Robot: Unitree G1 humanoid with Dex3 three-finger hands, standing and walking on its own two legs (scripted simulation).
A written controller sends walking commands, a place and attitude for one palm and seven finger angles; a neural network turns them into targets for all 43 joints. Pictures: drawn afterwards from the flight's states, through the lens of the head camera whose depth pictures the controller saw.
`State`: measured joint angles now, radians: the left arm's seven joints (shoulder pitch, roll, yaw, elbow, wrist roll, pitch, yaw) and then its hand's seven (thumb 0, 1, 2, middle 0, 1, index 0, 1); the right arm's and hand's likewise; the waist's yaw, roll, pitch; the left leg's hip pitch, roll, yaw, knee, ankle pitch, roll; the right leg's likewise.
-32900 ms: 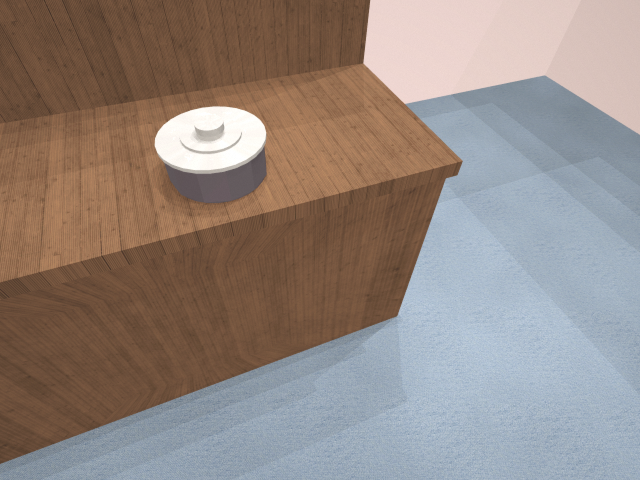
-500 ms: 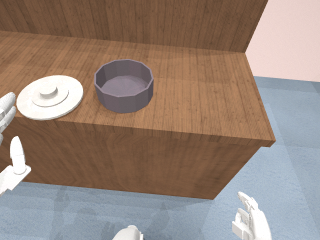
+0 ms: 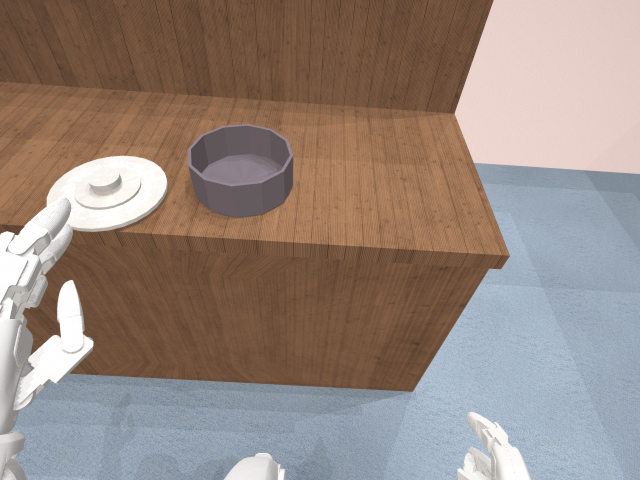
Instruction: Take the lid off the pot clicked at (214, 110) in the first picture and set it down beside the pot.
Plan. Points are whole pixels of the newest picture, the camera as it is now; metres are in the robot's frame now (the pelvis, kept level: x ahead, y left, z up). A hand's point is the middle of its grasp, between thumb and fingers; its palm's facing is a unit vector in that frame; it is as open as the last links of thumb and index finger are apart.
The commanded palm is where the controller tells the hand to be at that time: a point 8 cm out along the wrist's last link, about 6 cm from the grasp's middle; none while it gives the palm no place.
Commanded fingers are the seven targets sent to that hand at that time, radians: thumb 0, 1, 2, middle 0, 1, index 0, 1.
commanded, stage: step back with the hand held close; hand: left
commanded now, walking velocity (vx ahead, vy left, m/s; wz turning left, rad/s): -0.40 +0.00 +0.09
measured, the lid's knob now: (104, 179) +0.58 +0.44 +0.00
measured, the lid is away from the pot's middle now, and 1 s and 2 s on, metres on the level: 0.25 0.25 0.25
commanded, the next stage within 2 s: stop stepping back and stand still in 0.06 s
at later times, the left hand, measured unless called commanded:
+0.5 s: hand out of the picture +0.06 +0.25 +0.18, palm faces +0.30 -0.82 -0.49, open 7.4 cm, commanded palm +0.01 +0.30 +0.19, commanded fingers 0.00 0.90 0.90 -0.20 -0.30 -0.20 -0.30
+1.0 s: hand out of the picture +0.06 +0.29 +0.13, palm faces +0.36 -0.83 -0.42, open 7.4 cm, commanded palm none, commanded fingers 0.00 0.90 0.90 -0.20 -0.30 -0.20 -0.30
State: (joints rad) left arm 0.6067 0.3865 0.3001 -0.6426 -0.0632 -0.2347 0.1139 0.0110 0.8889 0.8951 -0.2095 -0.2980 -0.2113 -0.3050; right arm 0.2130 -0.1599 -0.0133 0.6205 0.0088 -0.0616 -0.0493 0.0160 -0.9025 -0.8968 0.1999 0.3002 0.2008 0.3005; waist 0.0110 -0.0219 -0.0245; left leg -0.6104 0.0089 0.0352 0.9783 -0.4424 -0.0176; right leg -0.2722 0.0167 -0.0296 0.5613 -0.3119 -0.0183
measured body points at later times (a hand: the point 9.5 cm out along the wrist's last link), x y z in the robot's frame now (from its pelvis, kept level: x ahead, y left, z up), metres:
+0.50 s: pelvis -0.12 +0.02 -0.01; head -0.12 +0.03 +0.44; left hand +0.03 +0.29 +0.21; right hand +0.02 -0.22 -0.10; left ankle -0.09 +0.12 -0.69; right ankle -0.12 -0.09 -0.73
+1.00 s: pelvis -0.13 +0.04 +0.00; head -0.14 +0.05 +0.45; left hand +0.04 +0.33 +0.16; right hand +0.03 -0.19 -0.09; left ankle -0.12 +0.15 -0.70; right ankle -0.13 -0.05 -0.73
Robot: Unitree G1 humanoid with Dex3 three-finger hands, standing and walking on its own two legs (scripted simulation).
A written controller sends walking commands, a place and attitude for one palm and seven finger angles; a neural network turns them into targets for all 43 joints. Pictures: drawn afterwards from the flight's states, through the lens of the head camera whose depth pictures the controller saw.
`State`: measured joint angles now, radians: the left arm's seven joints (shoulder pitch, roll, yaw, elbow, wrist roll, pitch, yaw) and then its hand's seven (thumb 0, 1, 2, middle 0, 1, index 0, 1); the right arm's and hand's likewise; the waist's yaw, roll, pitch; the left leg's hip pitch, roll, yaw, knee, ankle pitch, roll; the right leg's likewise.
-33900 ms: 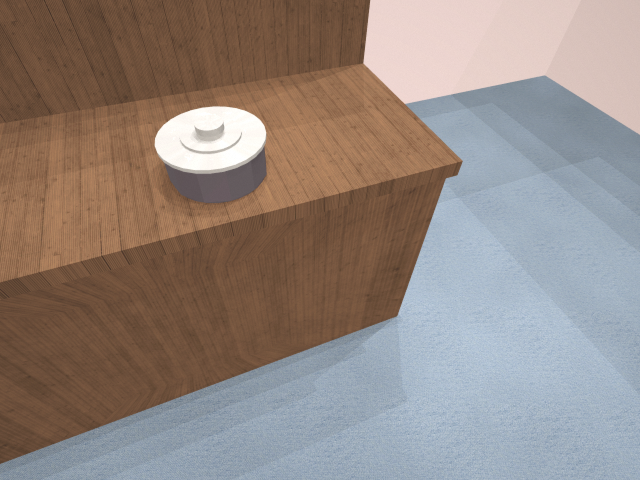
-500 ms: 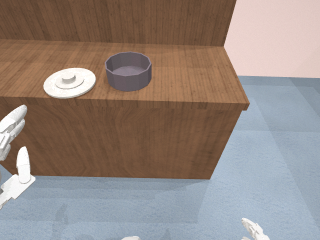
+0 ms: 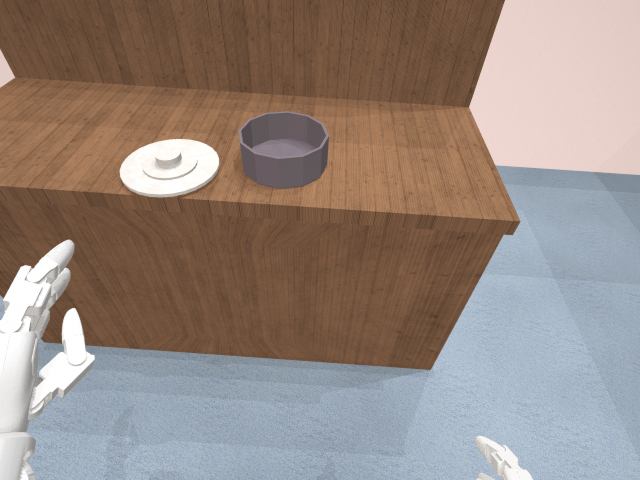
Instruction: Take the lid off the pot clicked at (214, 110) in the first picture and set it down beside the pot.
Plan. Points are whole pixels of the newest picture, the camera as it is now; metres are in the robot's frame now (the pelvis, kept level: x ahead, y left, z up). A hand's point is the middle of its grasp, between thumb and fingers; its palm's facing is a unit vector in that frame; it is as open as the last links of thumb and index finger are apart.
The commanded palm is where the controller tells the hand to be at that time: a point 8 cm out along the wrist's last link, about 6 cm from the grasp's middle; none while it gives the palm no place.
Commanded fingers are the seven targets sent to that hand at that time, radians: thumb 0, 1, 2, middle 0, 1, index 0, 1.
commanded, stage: let the arm hang, fingers relaxed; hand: left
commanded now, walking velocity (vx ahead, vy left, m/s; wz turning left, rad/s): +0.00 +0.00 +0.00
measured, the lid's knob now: (168, 156) +0.72 +0.37 +0.00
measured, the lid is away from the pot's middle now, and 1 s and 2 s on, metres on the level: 0.25 0.25 0.25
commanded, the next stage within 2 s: look to check the result in 1.08 s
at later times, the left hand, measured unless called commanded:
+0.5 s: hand out of the picture +0.05 +0.22 -0.18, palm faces +0.01 -0.97 -0.23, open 7.2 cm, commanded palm none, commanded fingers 0.00 0.90 0.90 -0.20 -0.30 -0.20 -0.30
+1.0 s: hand out of the picture +0.10 +0.19 -0.17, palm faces +0.00 -0.98 -0.21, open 7.3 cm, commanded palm none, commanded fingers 0.00 0.90 0.90 -0.20 -0.30 -0.20 -0.30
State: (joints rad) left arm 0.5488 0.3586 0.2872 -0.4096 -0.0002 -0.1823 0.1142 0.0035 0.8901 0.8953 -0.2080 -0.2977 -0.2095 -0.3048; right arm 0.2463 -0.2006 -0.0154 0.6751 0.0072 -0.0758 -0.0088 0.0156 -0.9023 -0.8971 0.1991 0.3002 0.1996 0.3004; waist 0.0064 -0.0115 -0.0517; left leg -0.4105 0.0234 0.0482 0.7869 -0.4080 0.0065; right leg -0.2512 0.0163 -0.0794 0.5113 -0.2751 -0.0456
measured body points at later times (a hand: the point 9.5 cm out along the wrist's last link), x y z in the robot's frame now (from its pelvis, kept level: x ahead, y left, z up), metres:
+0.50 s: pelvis +0.04 +0.02 +0.00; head +0.09 +0.04 +0.45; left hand +0.06 +0.27 -0.16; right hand +0.05 -0.22 -0.14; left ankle +0.03 +0.13 -0.73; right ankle +0.00 -0.09 -0.73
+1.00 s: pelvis +0.05 +0.01 +0.01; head +0.07 +0.02 +0.45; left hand +0.10 +0.24 -0.15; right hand +0.04 -0.21 -0.15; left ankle +0.03 +0.13 -0.73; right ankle +0.00 -0.09 -0.73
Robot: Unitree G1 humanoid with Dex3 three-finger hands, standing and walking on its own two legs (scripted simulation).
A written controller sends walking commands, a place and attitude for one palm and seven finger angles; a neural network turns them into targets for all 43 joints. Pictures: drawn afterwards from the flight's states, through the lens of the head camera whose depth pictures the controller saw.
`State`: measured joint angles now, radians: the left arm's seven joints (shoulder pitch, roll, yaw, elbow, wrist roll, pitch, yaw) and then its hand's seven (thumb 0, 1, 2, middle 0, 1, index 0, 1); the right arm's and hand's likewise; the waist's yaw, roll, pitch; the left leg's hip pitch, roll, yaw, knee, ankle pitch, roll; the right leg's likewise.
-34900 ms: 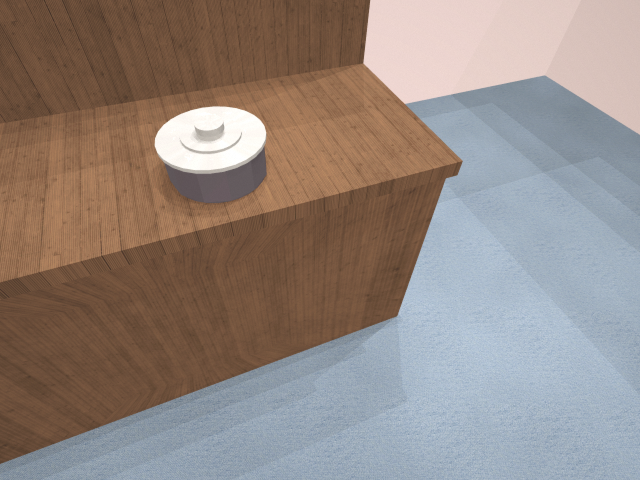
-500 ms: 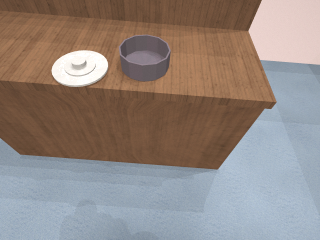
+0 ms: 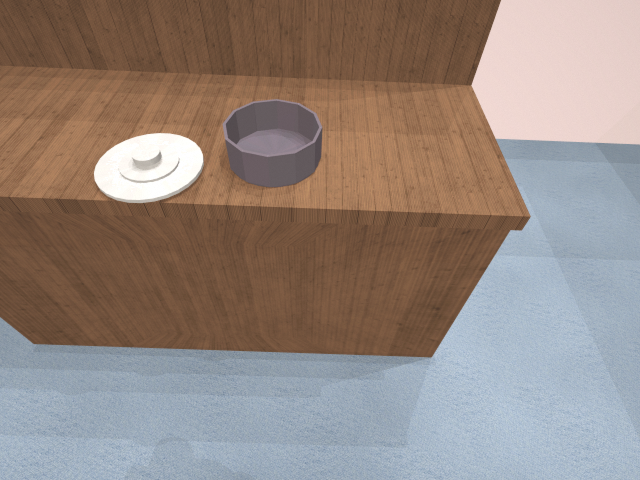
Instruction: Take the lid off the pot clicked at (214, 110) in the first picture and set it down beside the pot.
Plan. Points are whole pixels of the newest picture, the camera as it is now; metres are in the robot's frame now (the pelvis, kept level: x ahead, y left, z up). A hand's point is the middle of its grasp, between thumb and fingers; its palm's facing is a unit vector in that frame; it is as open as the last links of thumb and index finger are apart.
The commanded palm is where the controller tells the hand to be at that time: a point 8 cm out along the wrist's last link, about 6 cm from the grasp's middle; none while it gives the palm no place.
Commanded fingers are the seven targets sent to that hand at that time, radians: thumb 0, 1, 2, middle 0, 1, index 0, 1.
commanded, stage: let the arm hang, fingers relaxed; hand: left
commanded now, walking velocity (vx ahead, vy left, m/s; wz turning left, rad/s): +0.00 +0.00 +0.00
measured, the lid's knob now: (146, 155) +0.67 +0.36 -0.01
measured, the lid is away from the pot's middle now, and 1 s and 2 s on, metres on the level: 0.25 0.25 0.25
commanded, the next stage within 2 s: look to check the result in 0.08 s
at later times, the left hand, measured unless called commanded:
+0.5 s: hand out of the picture +0.00 +0.17 -0.18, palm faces +0.01 -0.98 -0.17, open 7.3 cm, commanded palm none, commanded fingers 0.00 0.90 0.90 -0.20 -0.30 -0.20 -0.30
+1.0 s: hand out of the picture +0.00 +0.18 -0.18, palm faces +0.00 -0.98 -0.19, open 7.3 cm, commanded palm none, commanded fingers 0.00 0.90 0.90 -0.20 -0.30 -0.20 -0.30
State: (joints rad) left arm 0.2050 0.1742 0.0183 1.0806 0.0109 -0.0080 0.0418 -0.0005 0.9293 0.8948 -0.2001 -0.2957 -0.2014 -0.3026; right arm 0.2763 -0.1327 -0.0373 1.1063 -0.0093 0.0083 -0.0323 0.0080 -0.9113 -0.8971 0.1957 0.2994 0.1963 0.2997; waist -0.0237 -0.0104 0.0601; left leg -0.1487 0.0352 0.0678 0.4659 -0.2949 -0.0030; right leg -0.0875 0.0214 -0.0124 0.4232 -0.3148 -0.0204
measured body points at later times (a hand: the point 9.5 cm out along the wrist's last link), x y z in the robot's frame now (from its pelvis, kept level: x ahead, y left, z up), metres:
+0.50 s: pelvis +0.00 +0.00 +0.00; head +0.03 +0.01 +0.45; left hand +0.00 +0.22 -0.17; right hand -0.02 -0.21 -0.16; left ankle -0.03 +0.12 -0.74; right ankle -0.05 -0.11 -0.74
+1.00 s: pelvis -0.01 +0.01 +0.00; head +0.02 +0.01 +0.45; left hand +0.00 +0.23 -0.16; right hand -0.03 -0.20 -0.16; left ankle -0.03 +0.12 -0.74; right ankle -0.05 -0.11 -0.74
